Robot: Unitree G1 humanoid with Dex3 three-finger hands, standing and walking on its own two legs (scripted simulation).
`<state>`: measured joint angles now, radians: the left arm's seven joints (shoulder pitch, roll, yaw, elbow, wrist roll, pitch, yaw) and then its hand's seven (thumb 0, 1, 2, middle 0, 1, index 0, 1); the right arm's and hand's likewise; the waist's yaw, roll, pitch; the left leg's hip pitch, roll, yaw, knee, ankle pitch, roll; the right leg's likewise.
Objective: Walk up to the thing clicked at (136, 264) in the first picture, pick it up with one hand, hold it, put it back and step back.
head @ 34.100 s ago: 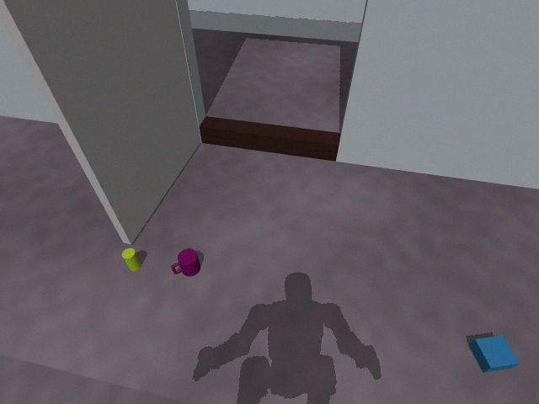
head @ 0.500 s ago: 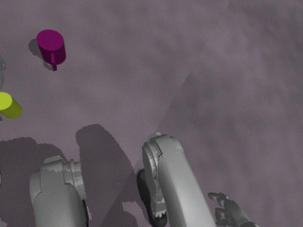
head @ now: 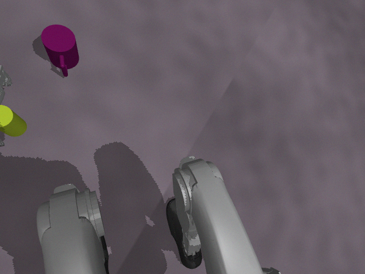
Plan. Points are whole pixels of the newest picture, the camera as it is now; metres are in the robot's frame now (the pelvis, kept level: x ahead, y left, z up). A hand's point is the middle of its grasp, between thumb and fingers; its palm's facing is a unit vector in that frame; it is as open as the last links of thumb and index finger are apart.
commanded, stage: rest palm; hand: left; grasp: from above
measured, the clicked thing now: (7, 121) +0.50 +0.31 -0.29
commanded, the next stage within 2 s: close in 1.58 s
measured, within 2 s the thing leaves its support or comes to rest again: neither
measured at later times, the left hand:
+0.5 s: hand out of the picture +0.47 +0.31 -0.23, palm faces -0.47 -0.10 -0.88, open 13.9 cm
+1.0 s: hand (1, 124) +0.48 +0.31 -0.25, palm faces -0.48 -0.14 -0.86, open 13.9 cm
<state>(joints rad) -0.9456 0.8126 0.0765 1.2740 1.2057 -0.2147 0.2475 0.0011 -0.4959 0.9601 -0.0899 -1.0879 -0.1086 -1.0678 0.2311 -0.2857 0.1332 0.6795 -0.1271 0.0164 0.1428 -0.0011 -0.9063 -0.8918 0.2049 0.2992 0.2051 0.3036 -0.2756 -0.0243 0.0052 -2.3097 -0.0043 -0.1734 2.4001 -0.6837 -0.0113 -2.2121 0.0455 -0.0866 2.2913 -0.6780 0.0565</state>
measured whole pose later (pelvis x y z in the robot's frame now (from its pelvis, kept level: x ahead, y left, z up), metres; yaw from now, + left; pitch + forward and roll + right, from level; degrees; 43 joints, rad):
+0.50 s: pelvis +0.00 +0.00 -0.02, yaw -2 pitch +31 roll -12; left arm -1.07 0.95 0.09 1.57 1.31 -0.27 0.42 0.00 -0.48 0.96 -0.09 -1.04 -0.10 -1.03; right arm 0.16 -0.28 0.23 0.67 -0.18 -0.07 0.13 0.00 -0.90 -0.89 0.20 0.30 0.20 0.30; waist -0.35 -0.10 0.08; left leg -2.35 0.00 -0.20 2.47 -0.68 -0.01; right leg -2.24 0.06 -0.11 2.33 -0.66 0.06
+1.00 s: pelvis +0.00 +0.00 -0.02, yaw -3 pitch +30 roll -13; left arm -1.06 1.00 0.15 1.61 1.26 -0.21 0.42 0.00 -0.48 1.00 -0.10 -1.01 -0.10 -1.01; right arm 0.15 -0.32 0.25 0.63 -0.21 -0.11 0.18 0.00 -0.90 -0.90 0.20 0.30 0.20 0.30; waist -0.38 -0.09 0.13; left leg -2.35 0.00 -0.23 2.50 -0.70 -0.02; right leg -2.24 0.07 -0.13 2.35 -0.67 0.07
